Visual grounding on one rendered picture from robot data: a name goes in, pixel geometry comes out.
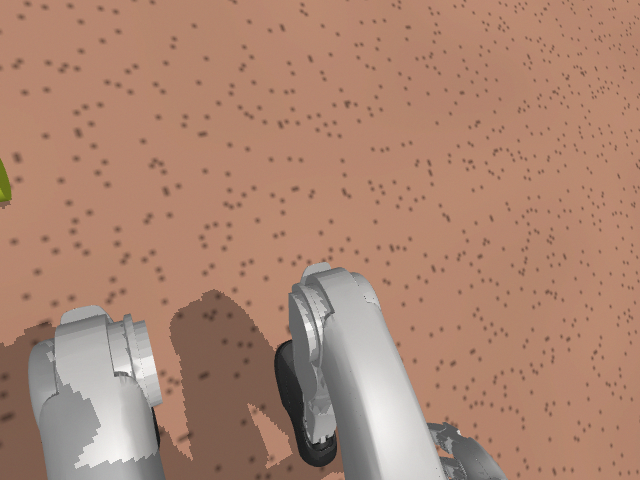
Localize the right robot hand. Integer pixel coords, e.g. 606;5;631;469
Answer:
427;422;508;480

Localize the can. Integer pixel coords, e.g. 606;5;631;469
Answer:
0;159;11;202

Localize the right robot foot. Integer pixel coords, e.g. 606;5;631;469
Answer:
274;340;337;467

